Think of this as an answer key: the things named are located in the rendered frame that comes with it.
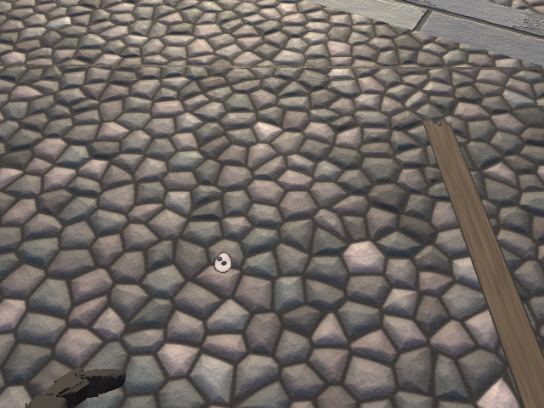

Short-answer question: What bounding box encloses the left robot hand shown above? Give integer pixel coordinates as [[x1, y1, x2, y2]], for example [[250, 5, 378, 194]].
[[25, 368, 126, 408]]

